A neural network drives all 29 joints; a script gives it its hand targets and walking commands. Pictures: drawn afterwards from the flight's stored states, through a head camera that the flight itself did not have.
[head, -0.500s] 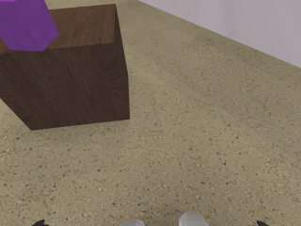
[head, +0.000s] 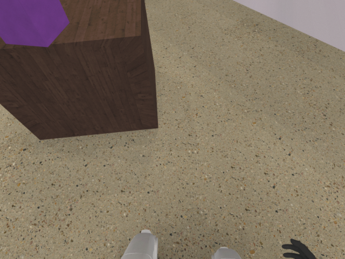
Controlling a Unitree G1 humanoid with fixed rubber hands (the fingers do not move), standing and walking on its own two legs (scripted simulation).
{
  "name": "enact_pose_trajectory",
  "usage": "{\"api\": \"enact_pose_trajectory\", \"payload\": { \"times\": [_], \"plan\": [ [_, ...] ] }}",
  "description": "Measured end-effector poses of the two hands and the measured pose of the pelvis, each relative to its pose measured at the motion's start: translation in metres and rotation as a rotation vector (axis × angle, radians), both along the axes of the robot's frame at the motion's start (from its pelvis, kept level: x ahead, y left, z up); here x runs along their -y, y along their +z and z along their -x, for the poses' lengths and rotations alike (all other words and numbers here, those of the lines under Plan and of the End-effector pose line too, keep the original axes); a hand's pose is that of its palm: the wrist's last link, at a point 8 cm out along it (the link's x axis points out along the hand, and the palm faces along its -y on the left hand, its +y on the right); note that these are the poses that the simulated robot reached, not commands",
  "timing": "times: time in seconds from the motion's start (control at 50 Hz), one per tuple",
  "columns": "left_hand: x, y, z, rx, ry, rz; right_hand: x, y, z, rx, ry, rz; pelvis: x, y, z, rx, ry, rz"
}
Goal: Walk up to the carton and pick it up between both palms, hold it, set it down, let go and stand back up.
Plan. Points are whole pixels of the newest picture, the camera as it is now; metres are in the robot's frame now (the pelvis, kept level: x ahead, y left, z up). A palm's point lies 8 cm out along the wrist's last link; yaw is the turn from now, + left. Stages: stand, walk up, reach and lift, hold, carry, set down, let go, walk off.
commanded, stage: walk up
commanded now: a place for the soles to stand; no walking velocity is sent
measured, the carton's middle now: (21, 4) +1.03 +0.62 +0.09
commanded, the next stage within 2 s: none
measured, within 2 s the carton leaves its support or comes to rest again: neither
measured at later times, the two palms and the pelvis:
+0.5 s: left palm out of the picture +0.11 +0.42 -0.07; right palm (254, 220) +0.22 -0.19 -0.12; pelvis +0.09 +0.09 -0.01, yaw +6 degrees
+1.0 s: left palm out of the picture +0.17 +0.55 -0.10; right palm (198, 185) +0.31 -0.06 -0.11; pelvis +0.17 +0.22 -0.02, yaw +9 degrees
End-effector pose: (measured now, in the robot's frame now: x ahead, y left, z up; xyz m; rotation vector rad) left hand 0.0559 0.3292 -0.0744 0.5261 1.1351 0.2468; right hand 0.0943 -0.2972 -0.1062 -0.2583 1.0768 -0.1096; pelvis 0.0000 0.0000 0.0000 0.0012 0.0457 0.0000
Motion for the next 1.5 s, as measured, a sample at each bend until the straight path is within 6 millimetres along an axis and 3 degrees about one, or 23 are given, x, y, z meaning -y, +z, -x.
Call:
{"api": "enact_pose_trajectory", "payload": {
  "times": [0.1, 0.18, 0.32, 0.46, 0.6, 0.72, 0.88, 1.06, 1.22, 1.32, 1.4, 1.5],
  "plan": [
    [-0.042, -0.026, -0.016, 0.026, 0.035, 0.037, -0.045, -0.007, -0.034, 0.042, 0.045, 0.028, -0.045, -0.018, -0.021, 0.031, 0.037, -0.001],
    [-0.065, -0.027, -0.028, 0.066, 0.067, 0.042, -0.07, -0.001, -0.052, 0.074, 0.064, 0.035, -0.068, -0.018, -0.037, 0.085, 0.058, 0.006],
    [-0.087, -0.005, -0.045, 0.106, 0.097, 0.023, -0.094, 0.004, -0.087, 0.105, 0.09, 0.016, -0.087, -0.007, -0.063, 0.128, 0.094, -0.033],
    [-0.089, 0.006, -0.055, 0.078, 0.104, -0.024, -0.1, -0.014, -0.114, 0.071, 0.095, -0.03, -0.085, -0.009, -0.086, 0.094, 0.099, -0.038],
    [-0.102, 0.014, -0.063, 0.035, 0.126, -0.036, -0.114, -0.007, -0.14, 0.049, 0.1, -0.028, -0.099, 0.0, -0.11, 0.05, 0.109, -0.034],
    [-0.131, 0.0, -0.077, 0.017, 0.137, -0.012, -0.143, -0.007, -0.162, 0.036, 0.112, -0.004, -0.129, -0.005, -0.129, 0.029, 0.12, -0.008],
    [-0.193, -0.041, -0.093, 0.04, 0.183, 0.034, -0.211, -0.016, -0.198, 0.076, 0.157, 0.039, -0.196, -0.031, -0.151, 0.077, 0.159, 0.01],
    [-0.231, -0.011, -0.117, 0.076, 0.19, 0.006, -0.248, -0.005, -0.225, 0.135, 0.152, 0.006, -0.23, -0.015, -0.174, 0.14, 0.16, -0.04],
    [-0.237, 0.001, -0.131, 0.046, 0.172, -0.05, -0.253, -0.026, -0.234, 0.066, 0.131, -0.034, -0.231, -0.017, -0.194, 0.104, 0.145, -0.045],
    [-0.248, 0.009, -0.132, 0.016, 0.196, -0.068, -0.262, -0.02, -0.251, 0.048, 0.134, -0.028, -0.242, -0.011, -0.209, 0.065, 0.155, -0.041],
    [-0.264, 0.005, -0.141, 0.001, 0.201, -0.064, -0.277, -0.017, -0.265, 0.041, 0.139, -0.015, -0.258, -0.01, -0.22, 0.043, 0.159, -0.025],
    [-0.294, -0.014, -0.15, -0.008, 0.21, -0.036, -0.308, -0.017, -0.285, 0.045, 0.15, 0.016, -0.29, -0.019, -0.233, 0.032, 0.169, 0.009]
  ]
}}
